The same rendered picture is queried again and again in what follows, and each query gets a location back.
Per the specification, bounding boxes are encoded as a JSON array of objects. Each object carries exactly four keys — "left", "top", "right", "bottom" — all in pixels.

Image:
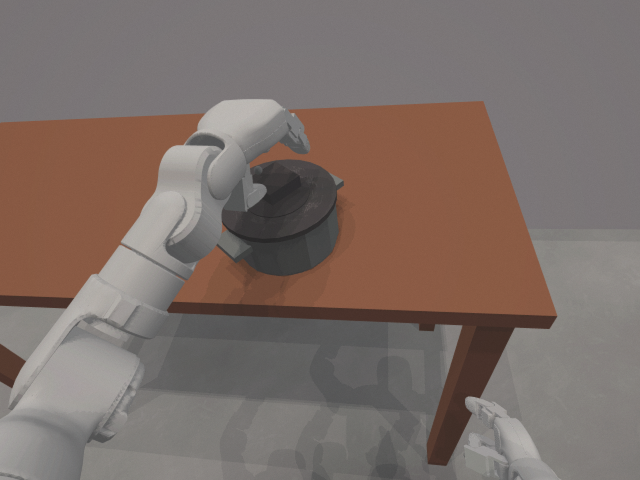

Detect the robot left forearm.
[{"left": 8, "top": 129, "right": 247, "bottom": 410}]

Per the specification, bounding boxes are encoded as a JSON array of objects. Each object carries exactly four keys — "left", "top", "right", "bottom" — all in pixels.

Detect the table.
[{"left": 0, "top": 101, "right": 557, "bottom": 466}]

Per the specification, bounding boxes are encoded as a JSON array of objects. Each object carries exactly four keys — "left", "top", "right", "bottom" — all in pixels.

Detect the robot right hand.
[{"left": 464, "top": 396, "right": 542, "bottom": 480}]

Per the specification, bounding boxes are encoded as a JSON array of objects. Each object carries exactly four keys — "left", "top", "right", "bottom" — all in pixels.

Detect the robot right forearm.
[{"left": 508, "top": 458, "right": 561, "bottom": 480}]

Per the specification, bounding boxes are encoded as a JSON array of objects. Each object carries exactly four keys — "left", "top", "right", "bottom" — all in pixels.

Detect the knob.
[{"left": 252, "top": 162, "right": 301, "bottom": 206}]

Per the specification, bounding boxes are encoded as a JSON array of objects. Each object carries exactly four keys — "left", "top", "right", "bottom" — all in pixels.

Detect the robot left hand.
[{"left": 197, "top": 99, "right": 310, "bottom": 212}]

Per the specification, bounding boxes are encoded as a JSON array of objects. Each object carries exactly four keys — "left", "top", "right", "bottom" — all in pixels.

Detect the left robot upper arm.
[{"left": 0, "top": 326, "right": 145, "bottom": 480}]

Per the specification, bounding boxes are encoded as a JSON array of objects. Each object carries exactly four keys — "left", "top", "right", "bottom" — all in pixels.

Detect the lid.
[{"left": 221, "top": 159, "right": 337, "bottom": 243}]

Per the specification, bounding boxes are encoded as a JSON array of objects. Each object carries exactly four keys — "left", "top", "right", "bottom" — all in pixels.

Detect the pot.
[{"left": 216, "top": 173, "right": 344, "bottom": 276}]

